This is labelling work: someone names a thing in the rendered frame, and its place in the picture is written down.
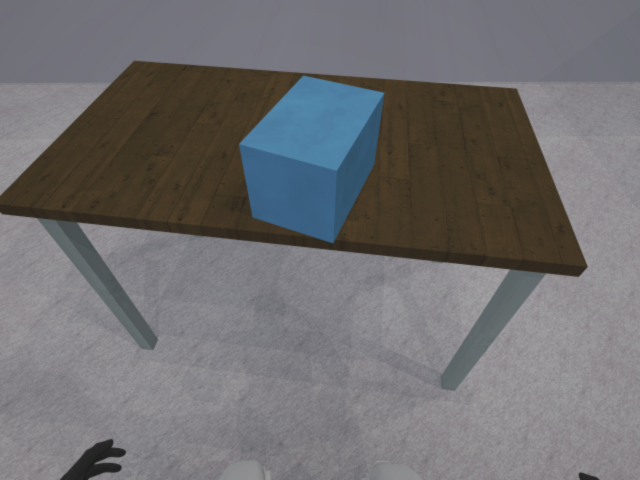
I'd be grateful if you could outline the robot left thigh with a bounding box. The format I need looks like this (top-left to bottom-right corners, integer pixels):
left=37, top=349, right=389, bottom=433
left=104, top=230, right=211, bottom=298
left=219, top=460, right=271, bottom=480

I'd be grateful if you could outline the table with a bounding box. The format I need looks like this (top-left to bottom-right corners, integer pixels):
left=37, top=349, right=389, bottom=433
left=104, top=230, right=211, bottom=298
left=0, top=61, right=588, bottom=391

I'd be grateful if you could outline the carton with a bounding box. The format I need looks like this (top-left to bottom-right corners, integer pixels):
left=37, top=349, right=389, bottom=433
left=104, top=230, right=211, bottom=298
left=239, top=76, right=384, bottom=243

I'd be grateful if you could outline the robot left hand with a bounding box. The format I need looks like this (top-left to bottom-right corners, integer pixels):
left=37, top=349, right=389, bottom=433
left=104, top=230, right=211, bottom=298
left=60, top=439, right=126, bottom=480

